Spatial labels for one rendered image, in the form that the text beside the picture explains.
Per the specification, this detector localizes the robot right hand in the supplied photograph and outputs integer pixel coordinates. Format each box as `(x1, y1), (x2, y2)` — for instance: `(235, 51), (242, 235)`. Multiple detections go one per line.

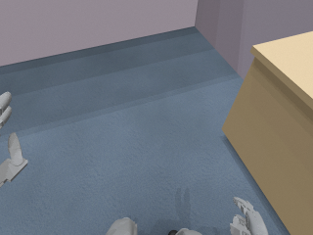
(230, 197), (269, 235)

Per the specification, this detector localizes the left robot thigh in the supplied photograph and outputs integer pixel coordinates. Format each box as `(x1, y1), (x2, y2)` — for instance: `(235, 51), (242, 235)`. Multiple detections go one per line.
(106, 218), (138, 235)

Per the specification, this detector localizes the robot left hand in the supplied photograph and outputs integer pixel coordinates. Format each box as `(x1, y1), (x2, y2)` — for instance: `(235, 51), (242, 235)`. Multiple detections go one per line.
(0, 91), (28, 187)

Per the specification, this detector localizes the counter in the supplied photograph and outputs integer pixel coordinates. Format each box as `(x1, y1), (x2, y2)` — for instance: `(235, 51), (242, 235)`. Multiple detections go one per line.
(221, 31), (313, 235)

